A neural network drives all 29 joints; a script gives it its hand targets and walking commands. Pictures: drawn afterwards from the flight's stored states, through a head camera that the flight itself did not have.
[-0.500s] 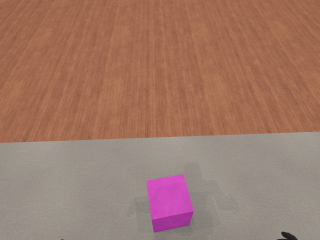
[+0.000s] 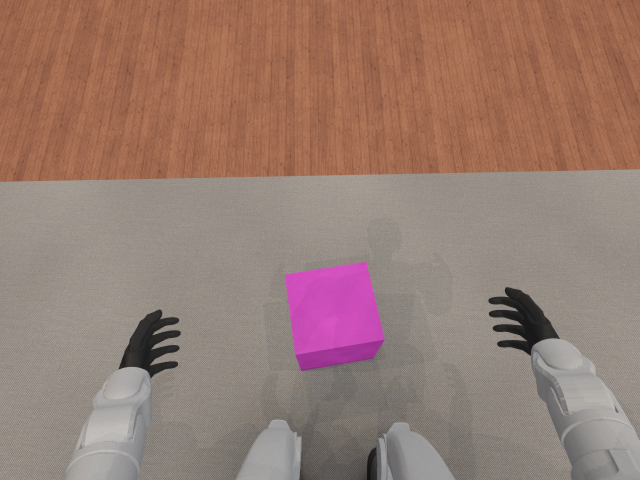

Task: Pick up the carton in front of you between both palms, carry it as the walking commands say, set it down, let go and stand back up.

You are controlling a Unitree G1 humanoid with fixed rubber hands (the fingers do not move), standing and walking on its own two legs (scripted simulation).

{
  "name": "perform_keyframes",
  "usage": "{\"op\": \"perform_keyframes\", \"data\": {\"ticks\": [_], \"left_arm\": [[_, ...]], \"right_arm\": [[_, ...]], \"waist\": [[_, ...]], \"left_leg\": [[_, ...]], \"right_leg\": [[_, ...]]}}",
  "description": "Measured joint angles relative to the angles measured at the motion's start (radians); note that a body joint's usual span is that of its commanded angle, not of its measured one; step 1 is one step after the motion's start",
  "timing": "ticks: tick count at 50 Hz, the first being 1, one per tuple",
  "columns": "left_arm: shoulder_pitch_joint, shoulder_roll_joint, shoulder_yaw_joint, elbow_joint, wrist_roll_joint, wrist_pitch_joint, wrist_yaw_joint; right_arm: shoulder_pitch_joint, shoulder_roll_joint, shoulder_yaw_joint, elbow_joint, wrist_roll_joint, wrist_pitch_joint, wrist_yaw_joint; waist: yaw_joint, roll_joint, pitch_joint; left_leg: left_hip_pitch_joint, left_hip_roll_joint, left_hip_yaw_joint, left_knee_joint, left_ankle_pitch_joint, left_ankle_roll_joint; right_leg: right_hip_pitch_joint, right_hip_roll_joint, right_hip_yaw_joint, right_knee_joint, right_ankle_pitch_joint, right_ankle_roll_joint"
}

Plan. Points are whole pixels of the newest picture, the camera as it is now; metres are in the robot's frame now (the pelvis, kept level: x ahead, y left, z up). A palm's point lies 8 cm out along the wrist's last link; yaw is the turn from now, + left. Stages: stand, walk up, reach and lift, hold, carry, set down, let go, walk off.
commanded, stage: reach and lift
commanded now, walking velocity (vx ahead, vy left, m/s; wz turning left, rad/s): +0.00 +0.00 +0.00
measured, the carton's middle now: (331, 319) +0.46 +0.02 -0.59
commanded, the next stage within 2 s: none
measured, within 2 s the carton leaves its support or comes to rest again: neither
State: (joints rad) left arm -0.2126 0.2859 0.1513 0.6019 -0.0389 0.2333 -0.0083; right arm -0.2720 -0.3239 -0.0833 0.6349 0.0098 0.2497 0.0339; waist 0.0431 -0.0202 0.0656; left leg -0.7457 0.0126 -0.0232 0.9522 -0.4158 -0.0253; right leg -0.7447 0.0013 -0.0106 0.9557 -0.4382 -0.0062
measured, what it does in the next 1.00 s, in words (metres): lowers itself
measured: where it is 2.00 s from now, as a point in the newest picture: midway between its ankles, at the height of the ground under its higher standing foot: outside the picture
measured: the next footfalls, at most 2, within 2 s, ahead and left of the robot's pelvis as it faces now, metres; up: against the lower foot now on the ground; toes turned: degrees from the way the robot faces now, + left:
none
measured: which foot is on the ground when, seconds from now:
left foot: down 0.00-1.00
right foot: down 0.00-1.00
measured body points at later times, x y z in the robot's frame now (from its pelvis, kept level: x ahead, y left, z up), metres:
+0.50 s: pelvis -0.07 +0.00 -0.06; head +0.23 +0.00 +0.27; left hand +0.43 +0.22 -0.16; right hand +0.50 -0.18 -0.15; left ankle +0.02 +0.13 -0.68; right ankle +0.02 -0.12 -0.68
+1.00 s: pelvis -0.06 -0.01 -0.19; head +0.29 -0.01 +0.09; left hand +0.44 +0.22 -0.35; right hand +0.50 -0.16 -0.36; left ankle +0.02 +0.14 -0.68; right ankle +0.02 -0.12 -0.68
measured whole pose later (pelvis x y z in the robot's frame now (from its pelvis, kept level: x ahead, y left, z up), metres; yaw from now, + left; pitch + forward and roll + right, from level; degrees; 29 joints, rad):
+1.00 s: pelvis -0.06 -0.01 -0.19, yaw +2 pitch +53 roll +4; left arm -1.15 0.15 0.42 0.89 0.00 0.07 0.10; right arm -1.32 -0.35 -0.21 1.08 -0.03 0.10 -0.02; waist 0.08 -0.03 -0.03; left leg -2.01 -0.02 -0.03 1.58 -0.49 -0.06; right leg -2.04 0.06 0.06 1.62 -0.49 0.00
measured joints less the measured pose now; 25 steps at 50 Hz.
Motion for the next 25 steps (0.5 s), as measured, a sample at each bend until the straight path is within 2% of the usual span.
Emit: {"op": "perform_keyframes", "data": {"ticks": [4,13,19,25], "left_arm": [[-0.143,-0.024,0.012,0.02,-0.024,0.013,0.035],[-0.491,-0.078,0.083,0.115,-0.033,0.013,0.107],[-0.733,-0.109,0.16,0.178,0.001,0.013,0.136],[-0.901,-0.14,0.232,0.192,0.034,0.005,0.153]], "right_arm": [[-0.176,0.011,-0.009,0.063,0.004,0.018,-0.001],[-0.592,-0.017,-0.059,0.263,-0.004,0.007,0.009],[-0.862,-0.064,-0.101,0.411,-0.025,-0.009,0.029],[-1.056,-0.094,-0.13,0.477,-0.053,-0.029,0.044]], "waist": [[0.004,-0.006,-0.021],[0.029,-0.004,-0.028],[0.049,-0.008,-0.016],[0.056,-0.004,-0.002]], "left_leg": [[-0.157,-0.008,-0.003,0.06,-0.005,0.009],[-0.445,-0.011,-0.002,0.104,0.061,-0.005],[-0.601,-0.009,0.005,0.129,0.096,-0.006],[-0.719,-0.009,0.01,0.138,0.114,-0.008]], "right_leg": [[-0.158,-0.001,0.006,0.065,0.005,0.001],[-0.45,0.003,0.017,0.112,0.076,0.004],[-0.612,0.01,0.029,0.139,0.115,0.005],[-0.735,0.014,0.039,0.153,0.133,0.006]]}}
